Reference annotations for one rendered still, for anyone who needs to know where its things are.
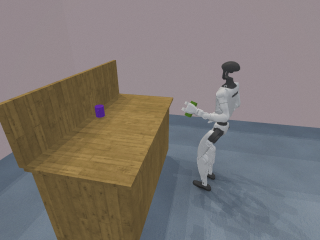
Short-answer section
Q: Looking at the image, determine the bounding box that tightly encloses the table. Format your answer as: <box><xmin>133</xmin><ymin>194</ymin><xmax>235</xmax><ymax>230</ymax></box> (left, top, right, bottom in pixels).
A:
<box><xmin>0</xmin><ymin>60</ymin><xmax>173</xmax><ymax>240</ymax></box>

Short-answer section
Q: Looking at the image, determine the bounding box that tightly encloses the left robot forearm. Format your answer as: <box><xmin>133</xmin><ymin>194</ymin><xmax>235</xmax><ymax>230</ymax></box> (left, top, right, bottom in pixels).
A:
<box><xmin>195</xmin><ymin>108</ymin><xmax>228</xmax><ymax>123</ymax></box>

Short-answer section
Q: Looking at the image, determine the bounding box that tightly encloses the sponge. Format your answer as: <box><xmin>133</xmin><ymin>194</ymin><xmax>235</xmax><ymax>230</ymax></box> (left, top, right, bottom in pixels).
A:
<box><xmin>185</xmin><ymin>101</ymin><xmax>197</xmax><ymax>117</ymax></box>

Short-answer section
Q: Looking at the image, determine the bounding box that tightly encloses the right robot upper arm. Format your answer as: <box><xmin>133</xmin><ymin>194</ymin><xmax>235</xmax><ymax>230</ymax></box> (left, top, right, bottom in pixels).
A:
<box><xmin>234</xmin><ymin>82</ymin><xmax>241</xmax><ymax>109</ymax></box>

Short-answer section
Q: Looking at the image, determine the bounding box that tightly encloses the left robot upper arm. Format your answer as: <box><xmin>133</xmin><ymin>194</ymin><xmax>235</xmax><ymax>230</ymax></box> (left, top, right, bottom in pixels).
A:
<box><xmin>216</xmin><ymin>88</ymin><xmax>230</xmax><ymax>123</ymax></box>

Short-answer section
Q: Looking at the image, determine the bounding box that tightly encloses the robot foot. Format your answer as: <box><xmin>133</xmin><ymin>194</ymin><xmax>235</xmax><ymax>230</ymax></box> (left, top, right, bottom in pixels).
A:
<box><xmin>192</xmin><ymin>180</ymin><xmax>211</xmax><ymax>191</ymax></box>
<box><xmin>207</xmin><ymin>170</ymin><xmax>215</xmax><ymax>180</ymax></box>

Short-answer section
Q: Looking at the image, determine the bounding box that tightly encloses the left robot foot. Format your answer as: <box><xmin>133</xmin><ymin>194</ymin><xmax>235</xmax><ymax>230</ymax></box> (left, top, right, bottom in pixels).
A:
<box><xmin>192</xmin><ymin>180</ymin><xmax>211</xmax><ymax>191</ymax></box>

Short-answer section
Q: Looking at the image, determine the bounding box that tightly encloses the robot left hand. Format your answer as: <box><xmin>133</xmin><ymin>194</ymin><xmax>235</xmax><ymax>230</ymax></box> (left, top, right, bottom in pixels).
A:
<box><xmin>182</xmin><ymin>101</ymin><xmax>197</xmax><ymax>114</ymax></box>

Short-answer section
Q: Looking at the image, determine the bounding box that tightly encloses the right robot foot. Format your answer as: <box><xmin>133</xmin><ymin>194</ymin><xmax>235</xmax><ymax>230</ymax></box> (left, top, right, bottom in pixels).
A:
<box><xmin>207</xmin><ymin>170</ymin><xmax>215</xmax><ymax>180</ymax></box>

